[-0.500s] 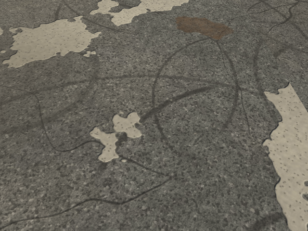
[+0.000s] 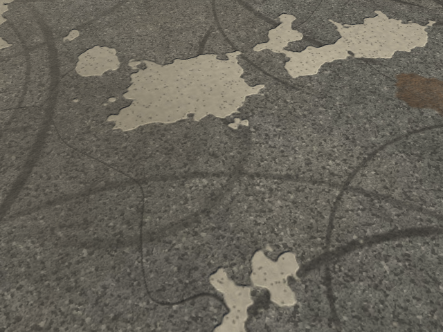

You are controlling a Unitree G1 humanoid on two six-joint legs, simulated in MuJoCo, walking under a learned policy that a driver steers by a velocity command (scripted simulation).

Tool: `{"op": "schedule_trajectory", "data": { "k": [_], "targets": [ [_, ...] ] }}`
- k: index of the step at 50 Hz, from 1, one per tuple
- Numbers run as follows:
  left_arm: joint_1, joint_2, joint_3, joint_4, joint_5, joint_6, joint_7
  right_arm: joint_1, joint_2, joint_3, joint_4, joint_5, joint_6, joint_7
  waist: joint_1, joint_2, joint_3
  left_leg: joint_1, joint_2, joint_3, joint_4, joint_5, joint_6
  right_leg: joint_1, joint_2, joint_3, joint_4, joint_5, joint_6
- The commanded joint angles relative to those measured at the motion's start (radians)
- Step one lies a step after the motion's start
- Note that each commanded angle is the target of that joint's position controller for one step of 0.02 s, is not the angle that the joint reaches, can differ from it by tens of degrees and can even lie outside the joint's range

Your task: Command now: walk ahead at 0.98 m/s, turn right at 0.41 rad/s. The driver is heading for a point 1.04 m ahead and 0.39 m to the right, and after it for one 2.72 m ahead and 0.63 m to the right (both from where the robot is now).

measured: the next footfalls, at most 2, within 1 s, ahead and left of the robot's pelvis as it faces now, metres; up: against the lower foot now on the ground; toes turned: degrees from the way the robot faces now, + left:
left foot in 0.26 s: +0.44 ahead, +0.14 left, +0.00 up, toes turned -14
right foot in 0.70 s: +0.75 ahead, -0.20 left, +0.00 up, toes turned -40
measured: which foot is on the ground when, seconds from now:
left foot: up 0.00-0.24, down 0.26-0.70, up 0.72-1.00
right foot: down 0.00-0.28, up 0.30-0.68, down 0.70-1.00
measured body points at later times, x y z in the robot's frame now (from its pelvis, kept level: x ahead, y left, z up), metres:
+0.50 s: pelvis +0.44 +0.01 +0.01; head +0.46 +0.00 +0.46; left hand +0.72 +0.20 -0.08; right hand +0.34 -0.28 -0.11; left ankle +0.41 +0.15 -0.73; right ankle +0.45 -0.10 -0.63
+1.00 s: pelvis +0.83 -0.23 +0.00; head +0.85 -0.25 +0.45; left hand +1.04 -0.03 -0.12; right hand +0.82 -0.56 -0.05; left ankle +1.11 -0.25 -0.66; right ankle +0.72 -0.17 -0.73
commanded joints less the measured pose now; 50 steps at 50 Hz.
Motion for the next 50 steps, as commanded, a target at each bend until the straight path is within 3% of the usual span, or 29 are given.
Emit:
{"op": "schedule_trajectory", "data": {
  "k": [1, 3, 6, 10, 12, 13, 14, 15, 16, 17, 18, 20, 22, 26, 29, 31, 33, 34, 35, 36, 37, 38, 39, 40, 42, 43, 46, 48, 50],
  "targets": [
    [0.059, 0.049, -0.002, -0.024, -0.013, -0.035, 0.005, -0.028, -0.030, 0.019, -0.130, -0.026, 0.001, 0.007, -0.064, -0.047, 0.014, -0.260, 0.101, -0.046, -0.120, -0.050, -0.052, 0.118, -0.272, 0.518, -0.309, -0.082, -0.207],
    [0.066, 0.074, 0.003, -0.040, -0.011, -0.041, 0.011, -0.144, -0.035, 0.036, -0.190, -0.014, 0.005, 0.015, -0.058, -0.029, 0.065, -0.239, 0.122, -0.007, -0.298, 0.025, -0.090, 0.007, -0.266, 0.472, -0.373, -0.026, -0.210],
    [0.052, 0.114, 0.022, -0.069, -0.018, -0.041, 0.002, -0.281, -0.015, 0.061, -0.238, 0.021, 0.002, 0.035, -0.021, -0.064, 0.080, 0.039, 0.071, 0.062, -0.589, 0.258, -0.113, -0.155, -0.194, 0.366, -0.431, 0.084, -0.146],
    [0.133, 0.142, 0.033, -0.059, -0.039, -0.033, -0.004, -0.281, -0.068, 0.042, -0.241, 0.025, -0.001, 0.009, 0.007, -0.065, 0.013, 0.124, 0.026, 0.063, -0.750, 0.292, -0.101, 0.074, -0.219, 0.377, -0.274, 0.394, -0.087],
    [0.143, 0.176, 0.041, -0.052, -0.036, -0.027, -0.005, -0.105, -0.120, 0.012, -0.194, 0.020, -0.010, -0.015, -0.079, -0.038, -0.120, 0.358, -0.007, 0.077, -0.801, 0.179, -0.074, 0.113, -0.168, 0.329, 0.037, 0.605, -0.045],
    [0.107, 0.171, 0.042, -0.068, -0.039, -0.033, -0.009, 0.068, -0.172, -0.011, -0.165, 0.011, -0.017, -0.036, -0.167, -0.042, -0.211, 0.587, 0.092, -0.001, -0.773, 0.100, -0.048, -0.032, -0.131, 0.309, 0.279, 0.487, -0.026],
    [0.069, 0.045, 0.011, -0.110, -0.031, -0.043, -0.004, 0.298, -0.259, -0.040, -0.140, -0.012, -0.013, -0.057, -0.239, 0.094, -0.363, 0.809, 0.376, -0.284, -0.787, -0.240, -0.018, -0.194, -0.085, 0.230, 0.603, -0.020, -0.030],
    [0.162, -0.007, -0.012, -0.174, -0.080, -0.035, 0.002, 0.235, -0.311, -0.056, -0.135, -0.021, -0.002, -0.049, -0.135, 0.366, -0.458, 0.869, 0.564, -0.806, -1.002, -0.497, 0.085, -0.423, -0.052, 0.126, 0.847, -0.272, -0.014],
    [0.075, 0.052, -0.007, -0.145, -0.048, -0.011, 0.011, 0.134, -0.194, -0.046, -0.154, -0.008, 0.006, -0.044, -0.130, 0.179, -0.276, 0.723, 0.494, -0.728, -1.031, -0.570, 0.084, -0.522, -0.143, 0.103, 0.902, -0.159, -0.022],
    [-0.008, 0.063, -0.002, -0.151, -0.025, 0.000, 0.000, 0.087, -0.112, -0.026, -0.153, 0.005, 0.004, -0.036, -0.131, 0.072, -0.160, 0.603, 0.439, -0.528, -1.019, -0.386, 0.064, -0.523, -0.172, 0.087, 0.859, -0.090, -0.018],
    [-0.049, 0.049, -0.002, -0.156, -0.016, 0.009, -0.012, 0.084, -0.085, -0.019, -0.131, 0.001, 0.001, -0.030, -0.114, 0.012, -0.093, 0.504, 0.399, -0.387, -1.033, -0.169, 0.052, -0.495, -0.198, 0.086, 0.824, -0.066, -0.009],
    [-0.086, 0.007, -0.008, -0.186, 0.006, 0.037, -0.035, 0.122, -0.063, -0.013, -0.075, 0.015, -0.012, -0.028, -0.073, 0.066, -0.031, 0.408, 0.344, -0.195, -1.053, 0.034, 0.019, -0.479, -0.235, 0.080, 0.789, -0.067, 0.001],
    [-0.159, -0.015, -0.018, -0.233, 0.009, 0.059, -0.048, 0.156, -0.033, -0.007, -0.032, 0.040, -0.027, -0.016, -0.056, 0.075, -0.009, 0.405, 0.327, -0.068, -1.066, 0.231, -0.003, -0.529, -0.252, 0.062, 0.782, -0.040, 0.000],
    [-0.291, 0.004, -0.037, -0.319, 0.009, 0.061, -0.074, 0.111, -0.065, -0.012, -0.006, 0.040, -0.042, -0.019, -0.012, 0.061, 0.046, 0.324, 0.268, 0.178, -1.136, 0.433, -0.036, -0.486, -0.244, 0.001, 0.597, 0.164, -0.006],
    [-0.396, 0.016, -0.052, -0.349, 0.007, 0.061, -0.093, 0.148, -0.118, -0.019, 0.019, 0.038, -0.040, -0.027, -0.025, 0.005, 0.109, 0.302, 0.226, 0.317, -1.168, 0.664, -0.067, -0.322, -0.184, -0.140, 0.333, 0.241, -0.048],
    [-0.370, 0.045, -0.048, -0.335, 0.006, 0.058, -0.090, 0.208, -0.179, -0.030, 0.025, 0.037, -0.029, -0.039, -0.005, 0.033, 0.056, 0.396, 0.237, 0.342, -1.041, 1.121, -0.083, -0.199, -0.099, -0.212, 0.276, 0.206, -0.078],
    [-0.168, 0.105, -0.026, -0.284, 0.005, 0.054, -0.074, 0.185, -0.249, -0.047, 0.010, 0.029, 0.003, -0.055, 0.120, 0.083, -0.068, 0.427, 0.284, 0.326, -0.740, 1.367, -0.082, 0.026, -0.043, -0.195, 0.257, 0.116, -0.114],
    [0.040, 0.149, -0.001, -0.224, 0.005, 0.051, -0.059, 0.138, -0.265, -0.052, -0.012, 0.026, 0.019, -0.057, 0.213, 0.088, -0.158, 0.344, 0.300, 0.300, -0.482, 1.342, -0.065, 0.256, -0.030, -0.144, 0.225, 0.080, -0.147],
    [0.169, 0.195, 0.030, -0.165, 0.001, 0.050, -0.033, 0.130, -0.246, -0.052, -0.020, 0.016, 0.029, -0.047, 0.243, 0.005, -0.207, 0.149, 0.229, 0.296, -0.131, 0.854, -0.066, 0.501, -0.042, -0.054, 0.162, 0.019, -0.174],
    [0.080, 0.276, 0.051, -0.172, -0.017, 0.063, -0.011, 0.133, -0.099, -0.016, -0.063, 0.001, 0.023, -0.028, 0.121, -0.239, -0.135, -0.174, 0.046, 0.282, 0.269, -0.172, -0.089, 0.572, -0.210, 0.228, 0.159, 0.105, -0.211],
    [0.053, 0.361, 0.065, -0.229, 0.011, 0.075, -0.009, 0.174, -0.125, -0.010, -0.182, 0.032, 0.005, -0.026, 0.062, -0.261, -0.355, -0.458, 0.003, 0.058, 0.445, -0.234, -0.113, 0.834, -0.379, 0.720, -0.050, -0.024, -0.409],
    [0.069, 0.313, 0.066, -0.237, 0.003, 0.080, 0.005, 0.068, -0.169, -0.006, -0.196, 0.023, -0.021, -0.025, 0.102, -0.078, -0.291, -0.523, 0.059, -0.021, 0.358, -0.131, -0.106, 0.750, -0.400, 0.806, -0.218, -0.188, -0.368],
    [0.036, 0.261, 0.054, -0.218, -0.001, 0.072, 0.014, 0.050, -0.171, -0.002, -0.192, 0.026, -0.030, -0.024, 0.046, 0.004, -0.120, -0.501, 0.100, -0.020, 0.236, -0.076, -0.103, 0.563, -0.377, 0.745, -0.271, -0.184, -0.326],
    [0.005, 0.230, 0.044, -0.207, -0.004, 0.058, 0.017, 0.039, -0.158, 0.002, -0.185, 0.012, -0.023, -0.027, -0.008, 0.065, -0.050, -0.425, 0.130, -0.017, 0.150, -0.079, -0.111, 0.400, -0.335, 0.667, -0.280, -0.100, -0.297],
    [-0.038, 0.181, 0.022, -0.212, -0.012, 0.026, 0.021, 0.077, -0.142, 0.008, -0.170, -0.018, 0.024, -0.027, -0.083, 0.087, 0.014, -0.283, 0.166, -0.020, 0.034, -0.119, -0.142, 0.152, -0.257, 0.531, -0.288, 0.055, -0.281],
    [-0.038, 0.168, 0.016, -0.209, -0.016, 0.013, 0.017, 0.070, -0.129, 0.009, -0.178, -0.019, 0.044, -0.025, -0.098, 0.076, 0.023, -0.247, 0.177, -0.012, -0.041, -0.145, -0.157, 0.076, -0.229, 0.487, -0.302, 0.060, -0.277],
    [-0.035, 0.168, 0.018, -0.203, -0.017, -0.009, 0.010, -0.123, -0.075, 0.031, -0.261, 0.000, 0.054, -0.010, -0.064, 0.031, 0.088, -0.160, 0.168, 0.043, -0.322, 0.070, -0.173, -0.095, -0.140, 0.391, -0.345, 0.134, -0.239],
    [-0.016, 0.179, 0.027, -0.195, -0.022, -0.011, 0.002, -0.194, -0.054, 0.042, -0.280, 0.020, 0.051, 0.000, -0.025, -0.012, 0.069, -0.064, 0.127, 0.060, -0.507, 0.283, -0.157, -0.093, -0.105, 0.361, -0.328, 0.245, -0.190],
    [0.016, 0.196, 0.034, -0.183, -0.032, -0.012, -0.003, -0.222, -0.067, 0.040, -0.286, 0.035, 0.048, 0.001, 0.009, -0.048, 0.030, 0.009, 0.088, 0.062, -0.611, 0.372, -0.138, -0.017, -0.126, 0.383, -0.301, 0.357, -0.158]
  ]
}}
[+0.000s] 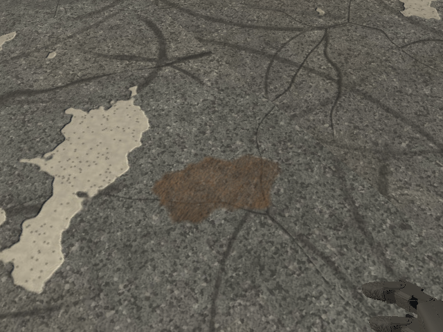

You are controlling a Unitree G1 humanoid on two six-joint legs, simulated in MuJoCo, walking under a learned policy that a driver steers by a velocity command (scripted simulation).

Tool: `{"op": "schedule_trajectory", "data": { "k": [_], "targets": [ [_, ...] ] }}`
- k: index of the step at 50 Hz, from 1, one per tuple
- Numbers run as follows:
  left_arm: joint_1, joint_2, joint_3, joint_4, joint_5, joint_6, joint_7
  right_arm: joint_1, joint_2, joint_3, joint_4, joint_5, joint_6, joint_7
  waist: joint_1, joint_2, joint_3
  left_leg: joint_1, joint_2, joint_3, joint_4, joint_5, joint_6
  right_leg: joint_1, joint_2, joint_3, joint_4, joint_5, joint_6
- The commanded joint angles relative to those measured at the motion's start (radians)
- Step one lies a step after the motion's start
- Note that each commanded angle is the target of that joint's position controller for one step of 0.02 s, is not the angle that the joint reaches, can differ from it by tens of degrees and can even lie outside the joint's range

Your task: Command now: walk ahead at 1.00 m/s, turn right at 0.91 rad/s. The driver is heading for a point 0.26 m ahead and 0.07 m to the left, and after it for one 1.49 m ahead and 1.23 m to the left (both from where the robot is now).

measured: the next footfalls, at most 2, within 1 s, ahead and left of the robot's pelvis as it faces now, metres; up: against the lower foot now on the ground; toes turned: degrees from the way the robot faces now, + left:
left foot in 0.12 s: +0.33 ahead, +0.16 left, +0.00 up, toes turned -6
right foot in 0.54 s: +0.68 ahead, -0.06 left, +0.00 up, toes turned +11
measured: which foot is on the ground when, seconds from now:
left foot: up 0.00-0.10, down 0.12-0.52, up 0.54-0.96, down 0.98-1.00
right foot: down 0.00-0.14, up 0.16-0.52, down 0.54-0.96, up 0.98-1.00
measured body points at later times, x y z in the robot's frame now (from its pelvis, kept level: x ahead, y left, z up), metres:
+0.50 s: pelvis +0.46 +0.06 +0.00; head +0.49 +0.05 +0.45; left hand +0.74 +0.25 -0.03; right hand +0.37 -0.22 -0.12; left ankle +0.29 +0.16 -0.73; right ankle +0.63 -0.06 -0.71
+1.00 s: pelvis +0.89 +0.17 -0.04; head +0.92 +0.19 +0.41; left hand +0.72 +0.39 -0.17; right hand +1.22 +0.09 -0.11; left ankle +0.98 +0.25 -0.74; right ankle +0.70 -0.06 -0.64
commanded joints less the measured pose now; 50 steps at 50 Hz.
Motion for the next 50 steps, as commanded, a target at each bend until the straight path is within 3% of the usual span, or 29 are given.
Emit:
{"op": "schedule_trajectory", "data": {
  "k": [1, 4, 5, 6, 7, 8, 9, 10, 11, 13, 15, 20, 24, 26, 27, 28, 29, 30, 31, 32, 36, 40, 42, 43, 45, 47, 48, 49, 50],
  "targets": [
    [-0.079, 0.176, 0.048, -0.079, -0.011, -0.028, 0.000, -0.053, -0.090, -0.022, -0.063, 0.020, -0.008, 0.002, -0.031, -0.028, 0.010, 0.346, -0.089, 0.088, -0.158, 0.166, 0.024, -0.258, -0.214, 0.204, -0.120, 0.517, -0.077],
    [-0.030, 0.194, 0.043, -0.038, 0.003, -0.035, 0.014, 0.063, -0.148, -0.051, -0.013, 0.007, -0.019, -0.010, -0.064, -0.039, -0.079, 0.433, -0.147, 0.127, -0.246, 0.061, 0.083, 0.007, -0.271, 0.173, 0.053, 0.906, -0.026],
    [-0.051, 0.222, 0.048, -0.034, 0.021, -0.032, 0.012, 0.208, -0.183, -0.072, 0.026, 0.015, -0.021, -0.023, -0.149, -0.045, -0.156, 0.552, -0.176, 0.152, -0.253, -0.040, 0.109, 0.045, -0.269, 0.135, 0.236, 1.035, -0.006],
    [-0.100, 0.204, 0.043, -0.042, 0.036, -0.031, 0.012, 0.405, -0.220, -0.092, 0.078, 0.016, -0.019, -0.040, -0.260, -0.049, -0.224, 0.755, -0.138, 0.138, -0.231, -0.117, 0.132, -0.064, -0.238, 0.087, 0.497, 0.971, 0.014],
    [-0.104, 0.101, 0.015, -0.071, 0.030, -0.041, 0.017, 0.585, -0.294, -0.117, 0.110, -0.006, -0.020, -0.055, -0.312, 0.089, -0.331, 0.979, 0.039, -0.140, -0.226, -0.458, 0.196, -0.291, -0.159, 0.009, 0.908, 0.632, 0.040],
    [0.023, 0.008, -0.012, -0.106, -0.013, -0.053, -0.002, 0.523, -0.353, -0.133, 0.136, -0.011, -0.020, -0.032, -0.167, 0.463, -0.381, 1.098, 0.230, -0.806, -0.497, -0.542, 0.329, -0.600, 0.013, -0.013, 1.116, -0.099, 0.088],
    [-0.055, 0.064, -0.020, -0.092, 0.021, -0.046, 0.010, 0.395, -0.249, -0.123, 0.109, 0.007, -0.014, -0.009, -0.156, 0.235, -0.212, 1.009, 0.197, -0.802, -0.526, -0.623, 0.348, -0.736, -0.102, -0.013, 1.131, -0.055, 0.058],
    [-0.167, 0.088, -0.020, -0.109, 0.038, -0.045, 0.004, 0.346, -0.189, -0.113, 0.106, 0.025, -0.017, 0.000, -0.153, 0.080, -0.135, 0.892, 0.158, -0.642, -0.514, -0.540, 0.345, -0.737, -0.164, -0.038, 1.076, 0.016, 0.067],
    [-0.244, 0.094, -0.023, -0.131, 0.053, -0.047, 0.000, 0.351, -0.160, -0.106, 0.125, 0.024, -0.017, 0.005, -0.148, -0.003, -0.084, 0.787, 0.112, -0.545, -0.521, -0.436, 0.322, -0.709, -0.198, -0.057, 0.990, 0.031, 0.074],
    [-0.303, 0.057, -0.039, -0.182, 0.081, -0.034, -0.011, 0.399, -0.133, -0.092, 0.182, 0.023, -0.026, 0.003, -0.105, 0.034, -0.014, 0.651, 0.038, -0.441, -0.545, -0.306, 0.310, -0.686, -0.235, -0.069, 0.870, -0.004, 0.107],
    [-0.327, 0.039, -0.055, -0.212, 0.086, -0.026, -0.018, 0.437, -0.146, -0.095, 0.209, 0.035, -0.035, -0.002, -0.085, 0.063, 0.015, 0.595, 0.015, -0.400, -0.584, -0.232, 0.329, -0.697, -0.260, -0.091, 0.756, -0.035, 0.141],
    [-0.521, 0.018, -0.090, -0.292, 0.039, -0.034, -0.043, 0.387, -0.203, -0.123, 0.188, 0.048, -0.040, 0.000, -0.108, 0.070, 0.042, 0.325, -0.058, -0.260, -0.703, -0.040, 0.290, -0.359, -0.223, -0.182, 0.331, 0.298, 0.190],
    [-0.485, 0.077, -0.063, -0.277, 0.037, -0.037, -0.011, 0.447, -0.227, -0.132, 0.210, 0.058, -0.036, 0.002, -0.106, 0.055, -0.028, 0.511, -0.035, -0.262, -0.521, 0.285, 0.232, -0.236, -0.188, -0.175, 0.202, 0.280, 0.169],
    [-0.246, 0.125, -0.031, -0.213, 0.048, -0.046, 0.018, 0.438, -0.250, -0.138, 0.212, 0.058, -0.034, 0.005, 0.011, 0.017, -0.183, 0.456, -0.110, -0.201, -0.135, 0.416, 0.189, 0.077, -0.202, -0.167, 0.186, 0.174, 0.137],
    [-0.046, 0.198, -0.001, -0.197, 0.065, -0.049, 0.042, 0.411, -0.185, -0.121, 0.184, 0.061, -0.045, 0.004, 0.099, -0.058, -0.313, 0.311, -0.156, -0.142, 0.173, 0.174, 0.177, 0.293, -0.419, 0.050, 0.149, -0.136, 0.099],
    [-0.020, 0.260, 0.015, -0.192, 0.092, -0.039, 0.047, 0.490, -0.051, -0.087, 0.145, 0.091, -0.040, -0.005, 0.034, -0.272, -0.433, 0.054, -0.238, -0.047, 0.467, -0.438, 0.162, 0.463, -0.691, 0.538, -0.012, -0.491, 0.021],
    [-0.082, 0.218, 0.019, -0.189, 0.066, -0.028, 0.047, 0.445, -0.109, -0.086, 0.140, 0.067, -0.022, -0.011, 0.011, -0.236, -0.347, -0.061, -0.163, -0.014, 0.574, -0.344, 0.177, 0.356, -0.677, 0.660, -0.084, -0.578, -0.006],
    [-0.145, 0.127, 0.002, -0.191, 0.056, -0.030, 0.042, 0.351, -0.135, -0.093, 0.139, 0.046, -0.010, -0.006, 0.007, -0.125, -0.201, -0.090, -0.117, 0.006, 0.564, -0.264, 0.176, 0.234, -0.624, 0.481, -0.080, -0.450, 0.008],
    [-0.160, 0.083, -0.007, -0.173, 0.053, -0.035, 0.035, 0.298, -0.127, -0.092, 0.137, 0.033, -0.003, 0.005, -0.005, -0.055, -0.116, -0.074, -0.086, 0.010, 0.527, -0.228, 0.168, 0.129, -0.580, 0.322, -0.085, -0.237, 0.017],
    [-0.156, 0.065, -0.011, -0.155, 0.056, -0.039, 0.033, 0.268, -0.113, -0.091, 0.134, 0.025, 0.008, 0.017, -0.023, -0.055, -0.074, -0.055, -0.066, 0.013, 0.506, -0.222, 0.161, 0.063, -0.541, 0.211, -0.101, -0.092, 0.033],
    [-0.102, 0.021, -0.018, -0.071, 0.018, -0.071, 0.018, 0.154, -0.057, -0.074, 0.064, 0.010, 0.053, 0.049, -0.072, -0.088, 0.006, -0.117, -0.017, 0.035, 0.474, -0.185, 0.145, -0.002, -0.501, -0.061, -0.155, 0.262, 0.067],
    [-0.142, 0.035, -0.017, -0.035, 0.019, -0.082, 0.019, 0.020, -0.068, -0.055, -0.003, 0.014, 0.049, 0.074, -0.108, -0.056, 0.054, -0.034, -0.048, 0.128, 0.257, 0.027, 0.155, -0.080, -0.403, -0.336, -0.210, 0.493, 0.120],
    [-0.133, 0.078, -0.010, -0.020, 0.021, -0.085, 0.023, -0.052, -0.068, -0.043, -0.029, 0.015, 0.048, 0.090, -0.107, -0.036, 0.097, 0.096, -0.074, 0.208, 0.068, 0.099, 0.187, -0.120, -0.399, -0.413, -0.245, 0.616, 0.133],
    [-0.107, 0.104, -0.006, -0.014, 0.021, -0.085, 0.025, -0.062, -0.075, -0.043, -0.027, 0.015, 0.047, 0.092, -0.106, -0.027, 0.086, 0.166, -0.118, 0.256, 0.014, 0.105, 0.208, -0.088, -0.396, -0.439, -0.208, 0.837, 0.144],
    [-0.069, 0.173, 0.010, -0.014, 0.023, -0.067, 0.039, 0.015, -0.111, -0.052, -0.001, 0.017, 0.044, 0.082, -0.158, -0.074, 0.010, 0.294, -0.197, 0.300, -0.017, 0.033, 0.240, 0.013, -0.424, -0.446, -0.030, 1.264, 0.157],
    [-0.129, 0.229, 0.026, -0.040, 0.032, -0.031, 0.049, 0.326, -0.183, -0.088, 0.086, 0.016, 0.038, 0.060, -0.323, -0.105, -0.153, 0.631, -0.245, 0.251, -0.036, -0.060, 0.292, -0.034, -0.469, -0.416, 0.386, 1.395, 0.140],
    [-0.149, 0.221, 0.026, -0.054, 0.041, -0.020, 0.043, 0.511, -0.232, -0.119, 0.155, 0.017, 0.038, 0.035, -0.385, -0.050, -0.230, 0.902, -0.249, 0.175, -0.098, -0.112, 0.320, -0.203, -0.435, -0.409, 0.717, 1.122, 0.141],
    [-0.150, 0.104, 0.002, -0.074, 0.053, -0.023, 0.022, 0.439, -0.306, -0.149, 0.157, 0.043, 0.053, 0.009, -0.287, 0.187, -0.158, 1.001, -0.119, -0.052, -0.155, -0.146, 0.351, -0.497, -0.232, -0.400, 1.117, 0.006, 0.171],
    [-0.077, 0.097, -0.013, -0.200, 0.024, -0.039, 0.022, 0.368, -0.426, -0.168, 0.094, 0.009, 0.069, 0.007, -0.188, 0.298, -0.350, 1.260, 0.111, -0.633, -0.332, -0.201, 0.568, -0.838, -0.154, -0.212, 1.396, -0.191, 0.208]
  ]
}}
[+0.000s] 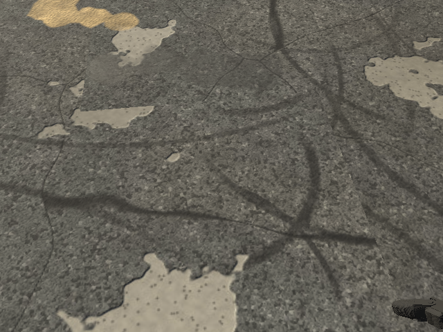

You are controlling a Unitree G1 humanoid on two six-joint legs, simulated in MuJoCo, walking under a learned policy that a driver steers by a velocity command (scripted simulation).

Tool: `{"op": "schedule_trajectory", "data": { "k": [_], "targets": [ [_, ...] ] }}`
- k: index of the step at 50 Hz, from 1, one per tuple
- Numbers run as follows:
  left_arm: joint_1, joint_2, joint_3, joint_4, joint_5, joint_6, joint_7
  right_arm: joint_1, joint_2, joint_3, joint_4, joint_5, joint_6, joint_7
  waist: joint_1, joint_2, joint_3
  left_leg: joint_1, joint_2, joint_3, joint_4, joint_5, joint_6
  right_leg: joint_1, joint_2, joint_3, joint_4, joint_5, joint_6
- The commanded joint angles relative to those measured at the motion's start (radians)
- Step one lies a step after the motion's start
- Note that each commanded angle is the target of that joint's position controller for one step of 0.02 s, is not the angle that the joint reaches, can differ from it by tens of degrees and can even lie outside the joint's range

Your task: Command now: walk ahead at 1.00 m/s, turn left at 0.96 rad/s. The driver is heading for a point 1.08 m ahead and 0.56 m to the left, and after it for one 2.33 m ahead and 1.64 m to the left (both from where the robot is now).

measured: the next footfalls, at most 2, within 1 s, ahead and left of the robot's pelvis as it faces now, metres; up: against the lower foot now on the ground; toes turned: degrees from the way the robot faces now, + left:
right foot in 0.38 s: +0.58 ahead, -0.12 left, +0.00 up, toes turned +25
left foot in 0.84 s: +0.81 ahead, +0.27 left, +0.00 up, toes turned +52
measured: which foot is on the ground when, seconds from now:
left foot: down 0.00-0.36, up 0.38-0.82, down 0.84-1.00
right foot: up 0.00-0.36, down 0.38-0.84, up 0.86-1.00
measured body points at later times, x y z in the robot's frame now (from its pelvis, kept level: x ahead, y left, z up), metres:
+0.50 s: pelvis +0.45 -0.02 +0.04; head +0.47 -0.01 +0.49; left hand +0.46 +0.30 -0.04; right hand +0.67 -0.25 -0.07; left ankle +0.29 +0.01 -0.58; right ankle +0.54 -0.13 -0.69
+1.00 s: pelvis +0.80 +0.25 +0.03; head +0.82 +0.27 +0.48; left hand +0.68 +0.51 -0.06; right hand +1.07 +0.13 -0.10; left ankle +0.79 +0.24 -0.69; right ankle +0.92 +0.11 -0.59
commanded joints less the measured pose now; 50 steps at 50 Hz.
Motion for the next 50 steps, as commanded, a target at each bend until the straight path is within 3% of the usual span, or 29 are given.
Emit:
{"op": "schedule_trajectory", "data": {
  "k": [1, 2, 3, 5, 9, 12, 15, 17, 18, 19, 20, 21, 22, 23, 26, 29, 30, 31, 35, 37, 39, 40, 41, 42, 43, 44, 46, 48, 50],
  "targets": [
    [-0.189, 0.175, 0.017, -0.269, 0.000, -0.060, -0.004, 0.387, -0.307, -0.114, 0.024, -0.001, 0.035, -0.047, -0.195, 0.040, -0.353, 1.043, 0.365, -0.944, -0.452, -0.190, 0.272, -0.960, 0.063, 0.275, 0.656, -0.041, -0.012],
    [-0.215, 0.167, 0.010, -0.270, -0.003, -0.072, -0.004, 0.362, -0.255, -0.101, 0.052, 0.004, 0.026, -0.058, -0.142, -0.040, -0.176, 0.856, 0.346, -0.893, -0.507, -0.176, 0.229, -0.948, 0.020, 0.279, 0.529, 0.006, -0.019],
    [-0.235, 0.153, 0.003, -0.266, 0.008, -0.068, -0.001, 0.338, -0.217, -0.090, 0.069, 0.005, 0.009, -0.062, -0.088, -0.110, -0.085, 0.683, 0.304, -0.810, -0.515, -0.080, 0.195, -0.879, -0.018, 0.275, 0.415, 0.007, -0.014],
    [-0.194, 0.140, -0.003, -0.248, 0.041, -0.024, -0.001, 0.281, -0.172, -0.068, 0.065, 0.007, -0.021, -0.068, -0.006, -0.127, -0.021, 0.437, 0.226, -0.666, -0.520, 0.063, 0.173, -0.738, -0.049, 0.278, 0.293, -0.045, 0.011],
    [-0.383, 0.076, -0.025, -0.334, 0.026, 0.010, -0.017, 0.272, -0.157, -0.063, 0.071, 0.016, -0.056, -0.054, -0.014, -0.076, 0.062, 0.157, 0.113, -0.532, -0.595, 0.095, 0.133, -0.603, -0.057, 0.214, -0.060, 0.121, 0.045],
    [-0.469, 0.056, -0.035, -0.354, -0.006, 0.005, -0.032, 0.287, -0.172, -0.076, 0.078, 0.025, -0.062, -0.043, -0.065, -0.022, 0.033, 0.152, 0.075, -0.501, -0.583, 0.208, 0.059, -0.442, -0.006, 0.200, -0.308, 0.431, 0.025],
    [-0.483, 0.099, -0.022, -0.357, -0.015, -0.001, -0.026, 0.330, -0.188, -0.086, 0.093, 0.028, -0.057, -0.046, -0.089, 0.008, -0.004, 0.316, 0.112, -0.552, -0.500, 0.348, 0.012, -0.374, 0.032, 0.217, -0.445, 0.428, 0.005],
    [-0.338, 0.168, 0.009, -0.314, -0.015, -0.007, -0.008, 0.322, -0.228, -0.094, 0.094, 0.018, -0.053, -0.051, -0.017, -0.002, -0.108, 0.412, 0.106, -0.556, -0.280, 0.583, -0.032, -0.211, 0.087, 0.214, -0.476, 0.254, -0.012],
    [-0.154, 0.203, 0.028, -0.275, -0.013, -0.012, 0.007, 0.280, -0.248, -0.096, 0.090, 0.015, -0.056, -0.046, 0.100, -0.027, -0.198, 0.356, 0.069, -0.515, -0.047, 0.613, -0.059, -0.004, 0.077, 0.201, -0.483, 0.189, -0.024],
    [0.063, 0.272, 0.056, -0.242, 0.010, -0.017, 0.031, 0.252, -0.158, -0.070, 0.067, 0.014, -0.069, -0.045, 0.187, -0.101, -0.319, 0.203, 0.017, -0.444, 0.280, 0.395, -0.075, 0.237, -0.094, 0.358, -0.486, -0.094, -0.055],
    [0.052, 0.346, 0.069, -0.243, 0.049, -0.017, 0.031, 0.339, -0.004, -0.029, 0.014, 0.051, -0.069, -0.048, 0.085, -0.396, -0.416, -0.088, -0.088, -0.330, 0.557, -0.342, -0.101, 0.405, -0.387, 0.901, -0.695, -0.451, -0.127],
    [-0.069, 0.295, 0.072, -0.254, 0.029, -0.009, 0.023, 0.314, -0.063, -0.019, 0.012, 0.031, -0.055, -0.057, 0.045, -0.365, -0.338, -0.208, 0.003, -0.277, 0.648, -0.238, -0.088, 0.289, -0.389, 1.080, -0.788, -0.562, -0.154],
    [-0.152, 0.201, 0.053, -0.265, 0.018, -0.004, 0.020, 0.241, -0.112, -0.030, 0.022, 0.008, -0.041, -0.052, 0.041, -0.216, -0.211, -0.222, 0.067, -0.246, 0.631, -0.140, -0.091, 0.159, -0.344, 0.898, -0.772, -0.497, -0.149],
    [-0.169, 0.154, 0.042, -0.247, 0.016, -0.001, 0.014, 0.203, -0.119, -0.031, 0.023, -0.004, -0.031, -0.038, 0.032, -0.111, -0.135, -0.201, 0.107, -0.226, 0.589, -0.097, -0.099, 0.054, -0.297, 0.725, -0.761, -0.312, -0.141],
    [-0.117, 0.107, 0.028, -0.163, 0.001, -0.022, 0.005, 0.139, -0.056, -0.016, -0.013, -0.014, 0.007, 0.004, -0.004, -0.127, -0.028, -0.191, 0.177, -0.214, 0.547, -0.079, -0.119, -0.094, -0.225, 0.439, -0.807, -0.011, -0.107],
    [-0.108, 0.092, 0.025, -0.123, -0.016, -0.049, -0.014, 0.052, -0.031, -0.001, -0.071, -0.013, 0.024, 0.019, -0.030, -0.109, 0.008, -0.236, 0.193, -0.188, 0.515, 0.029, -0.126, -0.132, -0.214, 0.248, -0.854, 0.226, -0.095],
    [-0.109, 0.071, 0.021, -0.108, -0.016, -0.049, -0.016, 0.021, -0.031, -0.001, -0.072, -0.010, 0.025, 0.019, -0.030, -0.094, 0.017, -0.219, 0.176, -0.162, 0.491, 0.078, -0.123, -0.146, -0.152, 0.136, -0.862, 0.303, -0.068],
    [-0.118, 0.109, 0.024, -0.111, -0.008, -0.060, -0.016, 0.004, -0.022, 0.008, -0.107, -0.006, 0.025, 0.024, -0.054, -0.145, 0.033, -0.212, 0.197, -0.164, 0.422, 0.128, -0.125, -0.177, -0.194, 0.128, -0.876, 0.357, -0.084],
    [-0.066, 0.136, 0.032, -0.062, -0.004, -0.063, -0.006, -0.142, -0.033, 0.018, -0.130, -0.009, 0.022, 0.046, -0.033, -0.048, 0.121, -0.140, 0.152, -0.013, 0.125, 0.202, -0.077, -0.116, -0.139, -0.062, -0.928, 0.619, -0.053],
    [-0.013, 0.175, 0.038, -0.050, -0.006, -0.054, 0.005, -0.147, -0.031, 0.019, -0.118, -0.007, 0.017, 0.046, -0.038, -0.069, 0.081, -0.013, 0.072, 0.082, 0.036, 0.173, -0.038, -0.040, -0.137, -0.108, -0.830, 1.114, -0.029],
    [-0.020, 0.238, 0.054, -0.057, -0.004, -0.026, 0.023, -0.010, -0.067, 0.003, -0.077, -0.005, 0.014, 0.029, -0.132, -0.129, -0.024, 0.141, 0.010, 0.087, 0.008, 0.078, -0.005, 0.036, -0.179, -0.104, -0.604, 1.460, -0.025],
    [-0.061, 0.264, 0.062, -0.071, -0.001, -0.008, 0.028, 0.161, -0.102, -0.017, -0.028, -0.001, 0.012, 0.017, -0.220, -0.151, -0.105, 0.315, -0.016, 0.065, 0.011, 0.022, 0.019, 0.004, -0.205, -0.086, -0.397, 1.534, -0.039],
    [-0.115, 0.267, 0.064, -0.100, 0.002, 0.005, 0.023, 0.387, -0.150, -0.047, 0.046, 0.001, 0.004, -0.002, -0.308, -0.138, -0.196, 0.585, -0.026, -0.003, -0.059, -0.008, 0.057, -0.131, -0.208, -0.059, -0.104, 1.427, -0.060],
    [-0.118, 0.216, 0.058, -0.103, 0.010, 0.009, 0.007, 0.427, -0.188, -0.078, 0.086, 0.011, 0.006, -0.032, -0.281, -0.014, -0.188, 0.783, 0.028, -0.128, -0.128, -0.065, 0.083, -0.380, -0.084, -0.052, 0.248, 0.611, -0.051],
    [-0.069, 0.096, 0.028, -0.197, 0.014, -0.001, -0.009, 0.310, -0.296, -0.097, 0.045, 0.000, 0.026, -0.043, -0.116, 0.221, -0.206, 0.977, 0.256, -0.607, -0.178, 0.017, 0.203, -0.790, 0.077, 0.003, 0.614, -0.152, 0.003],
    [-0.163, 0.153, 0.028, -0.273, 0.000, -0.028, -0.006, 0.372, -0.306, -0.107, 0.012, -0.004, 0.036, -0.047, -0.183, 0.078, -0.347, 1.050, 0.335, -0.882, -0.377, -0.144, 0.291, -0.922, 0.073, 0.224, 0.656, -0.094, -0.002],
    [-0.219, 0.153, 0.014, -0.267, -0.005, -0.053, -0.004, 0.332, -0.216, -0.091, 0.055, 0.001, 0.017, -0.063, -0.099, -0.100, -0.077, 0.740, 0.323, -0.807, -0.527, -0.127, 0.208, -0.906, -0.022, 0.248, 0.430, 0.018, -0.012],
    [-0.169, 0.135, 0.006, -0.236, 0.026, -0.018, -0.004, 0.263, -0.151, -0.063, 0.057, 0.002, -0.022, -0.077, -0.003, -0.134, -0.010, 0.480, 0.243, -0.630, -0.529, 0.040, 0.164, -0.745, -0.072, 0.243, 0.299, -0.003, 0.007],
    [-0.180, 0.101, -0.002, -0.229, 0.038, 0.015, -0.016, 0.278, -0.098, -0.039, 0.082, 0.015, -0.056, -0.070, 0.019, -0.132, 0.023, 0.330, 0.177, -0.514, -0.556, 0.119, 0.138, -0.669, -0.101, 0.221, 0.158, -0.026, 0.023]
  ]
}}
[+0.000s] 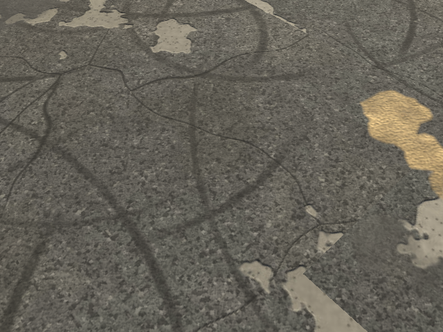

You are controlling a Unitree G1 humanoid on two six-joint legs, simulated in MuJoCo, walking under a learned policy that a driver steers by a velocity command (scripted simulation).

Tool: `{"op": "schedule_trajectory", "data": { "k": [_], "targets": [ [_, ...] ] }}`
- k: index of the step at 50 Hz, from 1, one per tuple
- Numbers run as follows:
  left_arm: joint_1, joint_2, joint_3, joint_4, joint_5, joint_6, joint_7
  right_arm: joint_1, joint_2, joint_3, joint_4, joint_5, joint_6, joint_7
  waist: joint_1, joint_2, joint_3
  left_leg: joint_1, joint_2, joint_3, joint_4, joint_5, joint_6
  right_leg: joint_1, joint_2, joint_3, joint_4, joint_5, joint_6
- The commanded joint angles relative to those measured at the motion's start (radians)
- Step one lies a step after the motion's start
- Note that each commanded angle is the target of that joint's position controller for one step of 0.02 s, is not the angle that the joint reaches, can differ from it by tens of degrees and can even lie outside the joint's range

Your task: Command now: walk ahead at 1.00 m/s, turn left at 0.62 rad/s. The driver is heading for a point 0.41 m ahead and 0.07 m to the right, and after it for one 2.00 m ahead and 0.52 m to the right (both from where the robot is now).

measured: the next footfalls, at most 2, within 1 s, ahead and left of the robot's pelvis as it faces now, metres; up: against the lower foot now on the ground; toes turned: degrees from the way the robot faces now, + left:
right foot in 0.26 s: +0.48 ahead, -0.16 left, +0.00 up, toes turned +4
left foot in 0.68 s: +0.87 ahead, +0.11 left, +0.00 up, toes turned -2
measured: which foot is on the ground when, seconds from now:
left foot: down 0.00-0.28, up 0.30-0.66, down 0.68-1.00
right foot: up 0.00-0.24, down 0.26-0.70, up 0.72-1.00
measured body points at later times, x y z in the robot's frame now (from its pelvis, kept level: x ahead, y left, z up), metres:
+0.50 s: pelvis +0.48 -0.06 +0.02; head +0.49 -0.05 +0.47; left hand +0.41 +0.21 -0.11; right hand +0.70 -0.29 -0.06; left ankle +0.54 +0.08 -0.65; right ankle +0.44 -0.16 -0.72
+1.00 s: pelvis +0.95 -0.03 +0.01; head +0.97 -0.03 +0.46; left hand +1.24 +0.16 -0.06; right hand +0.82 -0.30 -0.12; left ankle +0.83 +0.11 -0.72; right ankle +1.08 -0.17 -0.65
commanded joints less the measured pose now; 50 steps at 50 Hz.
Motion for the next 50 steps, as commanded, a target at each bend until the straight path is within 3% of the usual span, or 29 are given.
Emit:
{"op": "schedule_trajectory", "data": {
  "k": [1, 4, 6, 9, 11, 12, 13, 14, 15, 16, 17, 18, 20, 22, 24, 27, 30, 32, 33, 34, 35, 36, 37, 38, 39, 41, 43, 46, 50],
  "targets": [
    [0.031, 0.124, 0.027, -0.062, 0.011, 0.024, -0.013, -0.027, -0.107, -0.023, -0.070, 0.007, -0.070, -0.006, 0.043, -0.072, 0.019, -0.058, 0.290, -0.367, -0.361, 0.212, 0.144, -0.093, -0.039, -0.062, -0.198, 0.042, 0.018],
    [-0.143, 0.084, 0.007, -0.110, -0.014, 0.012, -0.032, 0.015, -0.094, -0.022, -0.038, 0.015, -0.090, 0.009, -0.019, -0.037, 0.063, -0.099, 0.222, -0.250, -0.400, 0.389, 0.077, -0.012, -0.016, -0.107, -0.495, 0.380, -0.012],
    [-0.190, 0.086, 0.008, -0.110, -0.032, 0.007, -0.039, 0.063, -0.107, -0.024, -0.012, 0.033, -0.101, 0.015, -0.060, -0.028, 0.044, -0.041, 0.253, -0.245, -0.444, 0.487, 0.046, 0.076, 0.025, -0.132, -0.624, 0.568, -0.049],
    [-0.225, 0.127, 0.024, -0.114, -0.033, 0.006, -0.030, 0.097, -0.146, -0.028, 0.022, 0.024, -0.102, 0.006, -0.072, 0.000, 0.017, 0.198, 0.300, -0.227, -0.376, 0.793, 0.012, 0.079, 0.089, -0.151, -0.732, 0.519, -0.101],
    [-0.095, 0.185, 0.052, -0.082, -0.030, 0.003, -0.014, 0.098, -0.194, -0.036, 0.038, 0.002, -0.092, -0.007, 0.003, 0.056, -0.091, 0.319, 0.335, -0.220, -0.162, 1.136, -0.025, 0.210, 0.163, -0.151, -0.730, 0.346, -0.128],
    [0.075, 0.218, 0.071, -0.034, -0.038, 0.003, -0.001, 0.069, -0.212, -0.040, 0.040, -0.017, -0.081, -0.012, 0.097, 0.070, -0.175, 0.301, 0.338, -0.207, 0.040, 1.183, -0.039, 0.368, 0.177, -0.143, -0.727, 0.255, -0.142],
    [0.301, 0.255, 0.091, 0.028, -0.035, 0.009, 0.019, 0.001, -0.193, -0.036, 0.031, -0.031, -0.076, -0.015, 0.228, 0.059, -0.249, 0.139, 0.301, -0.176, 0.321, 1.051, -0.050, 0.614, 0.119, -0.107, -0.711, 0.181, -0.160],
    [0.408, 0.364, 0.123, 0.048, 0.006, 0.004, 0.031, 0.107, -0.036, 0.000, -0.008, 0.000, -0.083, -0.011, 0.171, -0.207, -0.395, -0.183, 0.171, -0.107, 0.818, 0.408, -0.094, 0.912, -0.175, 0.311, -0.713, -0.088, -0.269],
    [0.375, 0.334, 0.121, 0.058, 0.000, 0.006, 0.006, 0.138, -0.017, 0.018, -0.017, 0.023, -0.096, -0.001, 0.130, -0.320, -0.487, -0.394, 0.057, -0.162, 0.970, -0.155, -0.097, 0.979, -0.277, 0.799, -0.964, -0.249, -0.332],
    [0.244, 0.256, 0.111, 0.049, -0.011, 0.004, -0.003, 0.013, -0.064, 0.014, -0.029, 0.009, -0.093, -0.009, 0.109, -0.172, -0.271, -0.506, 0.157, -0.165, 0.971, -0.064, -0.079, 0.830, -0.235, 0.682, -1.003, -0.298, -0.317],
    [0.191, 0.193, 0.098, 0.055, -0.023, -0.001, -0.010, -0.065, -0.079, 0.016, -0.043, 0.000, -0.090, 0.000, 0.092, -0.040, -0.173, -0.494, 0.207, -0.151, 0.905, 0.007, -0.078, 0.676, -0.206, 0.531, -1.013, -0.216, -0.303],
    [0.178, 0.161, 0.088, 0.075, -0.017, -0.005, -0.011, -0.108, -0.062, 0.021, -0.057, -0.008, -0.086, 0.010, 0.068, 0.004, -0.106, -0.471, 0.234, -0.147, 0.851, 0.009, -0.079, 0.554, -0.167, 0.429, -1.034, -0.131, -0.286],
    [0.189, 0.118, 0.068, 0.121, -0.019, -0.017, -0.009, -0.109, -0.016, 0.036, -0.076, -0.026, -0.061, 0.032, 0.004, -0.031, -0.034, -0.429, 0.263, -0.152, 0.786, -0.014, -0.096, 0.383, -0.115, 0.309, -1.094, -0.092, -0.261],
    [0.215, 0.135, 0.069, 0.156, -0.047, -0.032, -0.012, -0.177, 0.006, 0.049, -0.119, -0.042, -0.049, 0.042, -0.026, -0.058, 0.038, -0.492, 0.318, -0.102, 0.673, -0.006, -0.127, 0.318, -0.082, 0.257, -1.167, -0.039, -0.271],
    [0.223, 0.154, 0.075, 0.160, -0.052, -0.042, -0.015, -0.295, -0.002, 0.062, -0.181, -0.044, -0.057, 0.050, -0.021, -0.059, 0.087, -0.504, 0.344, -0.053, 0.488, 0.122, -0.163, 0.254, -0.040, 0.189, -1.236, 0.081, -0.287],
    [0.214, 0.198, 0.093, 0.153, -0.071, -0.056, -0.018, -0.397, 0.019, 0.081, -0.204, -0.019, -0.073, 0.074, -0.006, -0.040, 0.075, -0.208, 0.298, 0.013, 0.156, 0.378, -0.188, 0.124, 0.025, 0.075, -1.291, 0.317, -0.254],
    [0.264, 0.239, 0.104, 0.167, -0.078, -0.055, -0.019, -0.435, -0.019, 0.067, -0.202, -0.014, -0.071, 0.058, 0.015, -0.044, 0.039, -0.148, 0.266, 0.022, 0.058, 0.414, -0.180, 0.303, -0.012, 0.093, -1.248, 0.543, -0.237],
    [0.293, 0.267, 0.109, 0.181, -0.066, -0.045, -0.011, -0.360, -0.063, 0.044, -0.180, -0.023, -0.078, 0.035, -0.017, -0.070, -0.062, -0.052, 0.217, 0.020, 0.017, 0.262, -0.162, 0.455, -0.016, 0.086, -1.035, 0.854, -0.206],
    [0.289, 0.290, 0.114, 0.184, -0.056, -0.036, -0.007, -0.211, -0.091, 0.027, -0.136, -0.024, -0.083, 0.021, -0.089, -0.079, -0.158, 0.111, 0.190, 0.027, 0.009, 0.171, -0.153, 0.450, 0.004, 0.074, -0.823, 0.924, -0.189],
    [0.257, 0.283, 0.114, 0.172, -0.053, -0.032, -0.006, -0.029, -0.133, 0.006, -0.091, -0.031, -0.086, 0.001, -0.182, -0.072, -0.249, 0.348, 0.261, -0.019, 0.032, 0.123, -0.146, 0.304, 0.047, 0.067, -0.556, 0.788, -0.173],
    [0.254, 0.159, 0.086, 0.137, -0.040, -0.035, -0.004, 0.171, -0.217, -0.021, -0.072, -0.058, -0.089, -0.022, -0.226, 0.086, -0.410, 0.560, 0.529, -0.297, 0.024, -0.244, -0.140, 0.132, 0.108, 0.029, -0.183, 0.324, -0.177],
    [0.352, 0.066, 0.064, 0.069, -0.103, -0.033, -0.010, 0.106, -0.275, -0.034, -0.089, -0.065, -0.080, -0.018, -0.109, 0.373, -0.552, 0.680, 0.734, -0.853, -0.232, -0.508, -0.047, -0.130, 0.200, 0.020, 0.105, -0.092, -0.161],
    [0.258, 0.143, 0.074, 0.086, -0.082, -0.016, -0.001, 0.007, -0.188, -0.030, -0.099, -0.051, -0.073, -0.014, -0.104, 0.205, -0.389, 0.567, 0.677, -0.788, -0.276, -0.551, -0.047, -0.250, 0.123, 0.017, 0.158, -0.001, -0.174],
    [0.173, 0.156, 0.077, 0.083, -0.067, -0.008, -0.007, -0.052, -0.098, -0.009, -0.097, -0.040, -0.079, -0.012, -0.100, 0.098, -0.235, 0.432, 0.630, -0.583, -0.249, -0.373, -0.059, -0.277, 0.081, 0.004, 0.104, 0.077, -0.171],
    [0.140, 0.143, 0.076, 0.085, -0.061, 0.000, -0.017, -0.066, -0.061, -0.003, -0.077, -0.042, -0.083, -0.008, -0.080, 0.039, -0.154, 0.316, 0.591, -0.443, -0.261, -0.163, -0.069, -0.243, 0.051, 0.001, 0.060, 0.103, -0.160],
    [0.127, 0.107, 0.072, 0.073, -0.035, 0.034, -0.038, -0.047, -0.029, 0.005, -0.035, -0.027, -0.096, -0.010, -0.028, 0.080, -0.087, 0.183, 0.546, -0.257, -0.294, 0.019, -0.091, -0.195, 0.013, -0.001, 0.018, 0.100, -0.139],
    [0.054, 0.079, 0.067, 0.042, -0.031, 0.065, -0.051, -0.030, 0.012, 0.012, 0.006, 0.001, -0.112, -0.004, -0.009, 0.064, -0.034, 0.159, 0.504, -0.109, -0.338, 0.144, -0.125, -0.239, -0.008, -0.018, -0.006, 0.124, -0.131],
    [-0.063, 0.072, 0.051, -0.036, -0.029, 0.073, -0.071, -0.052, -0.001, 0.009, 0.021, 0.001, -0.130, 0.001, 0.023, 0.089, 0.018, 0.109, 0.479, 0.072, -0.389, 0.325, -0.130, -0.258, -0.009, -0.066, -0.125, 0.279, -0.125],
    [-0.194, 0.092, 0.037, -0.076, -0.036, 0.067, -0.096, -0.041, -0.062, -0.002, 0.037, -0.003, -0.133, -0.009, 0.024, 0.009, 0.076, 0.114, 0.423, 0.260, -0.435, 0.577, -0.165, -0.098, 0.059, -0.206, -0.464, 0.438, -0.178]
  ]
}}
